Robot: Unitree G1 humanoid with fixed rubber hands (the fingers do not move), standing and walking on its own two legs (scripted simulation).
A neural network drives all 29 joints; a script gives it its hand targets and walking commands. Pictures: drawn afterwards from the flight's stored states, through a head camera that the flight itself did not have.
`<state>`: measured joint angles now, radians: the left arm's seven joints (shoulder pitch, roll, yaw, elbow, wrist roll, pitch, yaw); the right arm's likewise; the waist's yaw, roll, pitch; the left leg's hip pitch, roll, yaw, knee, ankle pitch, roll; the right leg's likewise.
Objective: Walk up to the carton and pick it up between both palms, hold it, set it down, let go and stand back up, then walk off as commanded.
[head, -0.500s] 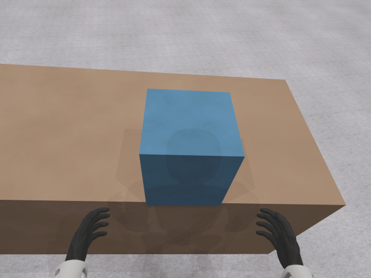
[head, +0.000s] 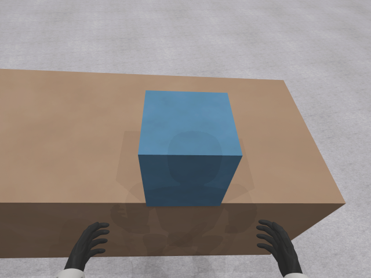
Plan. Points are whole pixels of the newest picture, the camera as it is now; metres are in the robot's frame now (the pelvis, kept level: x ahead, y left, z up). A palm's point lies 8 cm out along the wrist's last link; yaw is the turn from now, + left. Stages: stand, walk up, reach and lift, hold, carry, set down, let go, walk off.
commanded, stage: set down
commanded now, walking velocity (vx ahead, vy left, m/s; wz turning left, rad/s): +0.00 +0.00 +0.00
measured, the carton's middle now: (185, 152) +0.42 +0.02 -0.01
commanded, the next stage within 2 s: let go in 0.88 s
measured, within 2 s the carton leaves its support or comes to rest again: neither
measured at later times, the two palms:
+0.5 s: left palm (81, 261) +0.16 +0.23 -0.07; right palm (286, 274) +0.16 -0.21 -0.06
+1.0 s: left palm (81, 260) +0.16 +0.23 -0.08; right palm out of the picture +0.15 -0.22 -0.08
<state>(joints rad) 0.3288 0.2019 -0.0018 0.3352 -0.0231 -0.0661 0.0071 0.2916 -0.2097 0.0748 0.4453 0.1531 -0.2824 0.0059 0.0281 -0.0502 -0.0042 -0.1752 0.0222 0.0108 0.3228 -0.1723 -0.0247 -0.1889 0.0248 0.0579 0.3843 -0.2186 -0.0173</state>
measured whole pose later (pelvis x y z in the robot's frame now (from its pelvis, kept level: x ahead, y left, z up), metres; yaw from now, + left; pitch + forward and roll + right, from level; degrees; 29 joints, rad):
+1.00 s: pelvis +0.00 +0.00 +0.00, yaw +0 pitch +2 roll +1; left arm 0.22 0.21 0.00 0.47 -0.02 0.08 -0.01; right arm 0.25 -0.20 0.03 0.62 0.04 -0.24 0.00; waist 0.01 -0.03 0.03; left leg -0.17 0.02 0.01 0.32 -0.18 -0.02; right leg -0.19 0.02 0.06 0.38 -0.22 -0.01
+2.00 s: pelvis -0.01 +0.02 +0.00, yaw +0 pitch +0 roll -1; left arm 0.23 0.37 0.01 0.81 -0.02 -0.02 -0.01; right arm 0.23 -0.32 0.00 0.75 -0.01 -0.04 0.00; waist 0.01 -0.01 -0.04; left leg -0.23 0.03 0.01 0.46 -0.23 -0.01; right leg -0.19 0.03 0.06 0.39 -0.21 0.01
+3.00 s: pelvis -0.16 -0.02 -0.03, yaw +0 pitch -7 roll +2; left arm 0.15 0.35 0.05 0.81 -0.02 0.02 0.05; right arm 0.18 -0.43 -0.05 0.82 -0.01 0.08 -0.02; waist 0.00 0.07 0.26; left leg -0.41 -0.14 -0.15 1.28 -0.46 0.00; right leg -0.30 0.02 0.07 0.71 -0.29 -0.03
